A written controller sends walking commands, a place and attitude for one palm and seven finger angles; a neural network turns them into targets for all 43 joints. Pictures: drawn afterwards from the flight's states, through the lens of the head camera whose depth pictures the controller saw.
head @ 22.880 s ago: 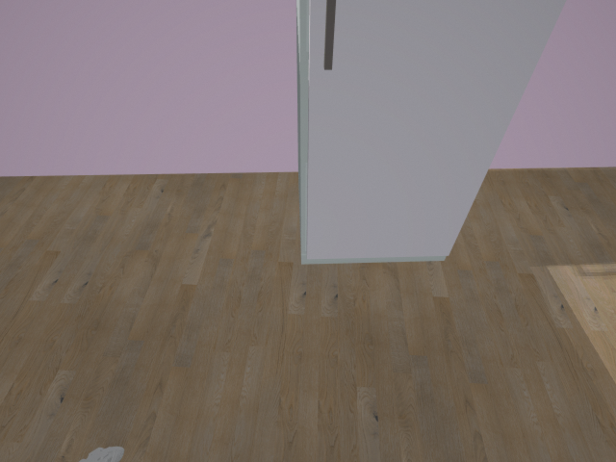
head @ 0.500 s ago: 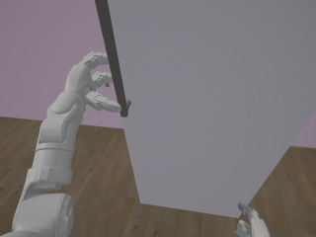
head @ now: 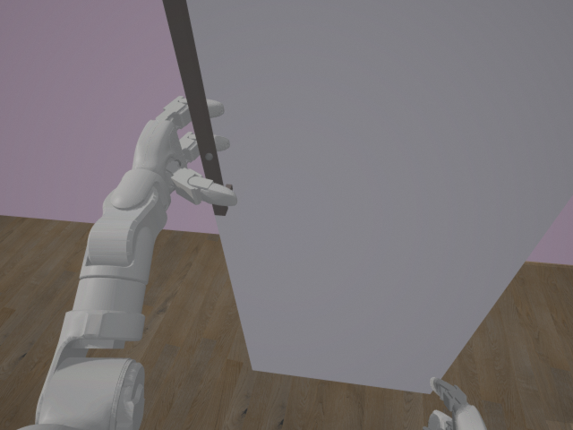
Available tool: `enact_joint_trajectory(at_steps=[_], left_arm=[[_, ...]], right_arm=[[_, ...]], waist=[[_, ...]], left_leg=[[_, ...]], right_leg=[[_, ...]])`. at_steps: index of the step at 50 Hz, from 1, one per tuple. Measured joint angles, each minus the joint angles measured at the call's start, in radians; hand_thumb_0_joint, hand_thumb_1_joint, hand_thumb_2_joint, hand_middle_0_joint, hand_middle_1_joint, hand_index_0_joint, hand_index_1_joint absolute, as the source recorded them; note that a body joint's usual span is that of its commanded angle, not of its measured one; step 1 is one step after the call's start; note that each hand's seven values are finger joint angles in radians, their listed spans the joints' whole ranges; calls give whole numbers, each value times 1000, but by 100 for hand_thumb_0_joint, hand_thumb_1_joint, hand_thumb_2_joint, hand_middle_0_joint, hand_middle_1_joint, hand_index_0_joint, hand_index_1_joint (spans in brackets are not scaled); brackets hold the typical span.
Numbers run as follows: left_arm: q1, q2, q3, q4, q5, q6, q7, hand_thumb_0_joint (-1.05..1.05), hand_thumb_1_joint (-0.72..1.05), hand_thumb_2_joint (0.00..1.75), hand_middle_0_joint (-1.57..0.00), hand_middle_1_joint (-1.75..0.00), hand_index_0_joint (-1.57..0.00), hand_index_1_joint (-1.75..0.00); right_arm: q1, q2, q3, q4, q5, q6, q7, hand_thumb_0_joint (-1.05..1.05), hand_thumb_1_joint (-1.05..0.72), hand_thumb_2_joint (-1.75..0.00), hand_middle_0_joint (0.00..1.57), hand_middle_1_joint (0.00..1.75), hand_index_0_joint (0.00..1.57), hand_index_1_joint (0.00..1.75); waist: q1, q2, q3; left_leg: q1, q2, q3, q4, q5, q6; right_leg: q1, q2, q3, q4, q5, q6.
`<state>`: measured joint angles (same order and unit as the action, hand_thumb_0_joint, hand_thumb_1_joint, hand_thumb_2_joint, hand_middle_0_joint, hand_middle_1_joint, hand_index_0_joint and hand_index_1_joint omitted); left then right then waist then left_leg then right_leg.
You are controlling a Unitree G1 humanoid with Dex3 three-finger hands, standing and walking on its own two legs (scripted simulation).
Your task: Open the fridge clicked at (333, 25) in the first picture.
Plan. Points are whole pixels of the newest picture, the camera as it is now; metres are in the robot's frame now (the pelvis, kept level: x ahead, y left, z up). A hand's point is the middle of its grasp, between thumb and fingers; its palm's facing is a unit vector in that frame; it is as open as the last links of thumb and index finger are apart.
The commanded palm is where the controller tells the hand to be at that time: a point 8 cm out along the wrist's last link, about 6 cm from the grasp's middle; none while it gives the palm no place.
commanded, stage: slide the fingers in behind the handle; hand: left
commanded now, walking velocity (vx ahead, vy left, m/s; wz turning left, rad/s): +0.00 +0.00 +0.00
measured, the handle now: (206, 112) +0.44 +0.13 +0.26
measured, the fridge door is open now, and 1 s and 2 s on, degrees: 0 0 0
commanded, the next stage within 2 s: grip the handle and tug to test in 0.82 s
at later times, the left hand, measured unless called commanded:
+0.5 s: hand (219, 156) +0.39 +0.11 +0.23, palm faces -0.04 -1.00 -0.03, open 14.2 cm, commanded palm +0.36 +0.15 +0.23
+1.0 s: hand (215, 158) +0.38 +0.11 +0.23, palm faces -0.06 -1.00 -0.02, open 14.2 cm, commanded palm +0.36 +0.16 +0.23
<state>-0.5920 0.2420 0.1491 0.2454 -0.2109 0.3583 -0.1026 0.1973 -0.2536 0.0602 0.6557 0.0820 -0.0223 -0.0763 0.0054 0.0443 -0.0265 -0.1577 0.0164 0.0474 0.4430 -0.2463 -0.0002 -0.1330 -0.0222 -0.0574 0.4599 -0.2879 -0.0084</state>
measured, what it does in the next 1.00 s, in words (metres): stands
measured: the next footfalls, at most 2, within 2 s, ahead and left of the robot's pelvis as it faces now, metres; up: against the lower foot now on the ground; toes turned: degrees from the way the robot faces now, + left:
none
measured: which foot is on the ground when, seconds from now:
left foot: down 0.00-1.00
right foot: down 0.00-1.00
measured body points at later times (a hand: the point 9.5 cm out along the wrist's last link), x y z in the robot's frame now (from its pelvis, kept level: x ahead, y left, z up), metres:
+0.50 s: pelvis +0.00 -0.01 +0.00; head -0.03 -0.03 +0.45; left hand +0.38 +0.16 +0.23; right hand +0.18 -0.23 -0.09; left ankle +0.00 +0.12 -0.74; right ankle -0.02 -0.11 -0.74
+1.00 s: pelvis +0.00 +0.00 +0.00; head -0.03 -0.02 +0.45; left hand +0.37 +0.17 +0.23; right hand +0.19 -0.23 -0.09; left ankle +0.00 +0.12 -0.74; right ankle -0.02 -0.11 -0.74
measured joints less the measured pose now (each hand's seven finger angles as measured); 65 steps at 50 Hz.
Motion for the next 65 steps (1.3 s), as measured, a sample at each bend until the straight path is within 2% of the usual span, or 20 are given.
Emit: enact_joint_trajectory(at_steps=[13, 24, 39, 49, 56, 65], left_arm=[[-16, -13, -10, 15, -2, 18, 19, -1, -50, 30, -30, -120, -30, -120], [-25, -37, -31, 19, 16, -1, 53, -1, -50, 30, -30, -120, -26, -120], [21, -30, -21, -32, 6, -2, 34, -1, -50, 30, -30, -120, -23, -120], [26, -37, -31, -62, 8, 25, 41, -1, -50, 30, -30, -120, -24, -120], [4, -29, -33, -39, 7, 29, 34, -1, -36, 36, -32, -122, -28, -122], [13, -34, -28, -45, 10, 24, 48, -1, -1, 51, -35, -127, -30, -125]], right_arm=[[-34, 10, 7, -13, -2, 14, 3, 1, -91, -90, 20, 30, 20, 30], [-25, 11, 2, -5, -4, 12, 7, 1, -91, -90, 20, 30, 20, 30], [-25, 15, 7, -8, -10, 16, 13, 2, -91, -90, 21, 30, 20, 30], [-41, 7, 2, -14, -6, 27, 12, 2, -91, -90, 20, 30, 20, 30], [-48, 13, 6, -15, -7, 35, 10, 1, -91, -90, 20, 30, 20, 30], [-34, 16, 6, -18, -5, 37, 14, 1, -91, -90, 20, 30, 20, 30]], waist=[[-1, -1, -9], [8, 2, 0], [3, 4, -6], [10, 1, -8], [9, -5, -8], [5, 1, -9]], left_leg=[[1, 5, -5, -4, 5, -6], [0, 2, -13, -2, 6, -7], [13, 2, -6, -10, 2, -6], [13, 0, -9, -4, -1, -4], [7, 0, -11, -3, 2, -3], [7, 0, -7, -4, 3, -2]], right_leg=[[1, 5, -5, -2, 1, -6], [2, 3, -13, 3, -2, -8], [11, 3, -5, -3, -4, -6], [16, 1, -8, -4, -4, -4], [12, 1, -10, -6, 0, -4], [11, 1, -5, -8, 3, -2]])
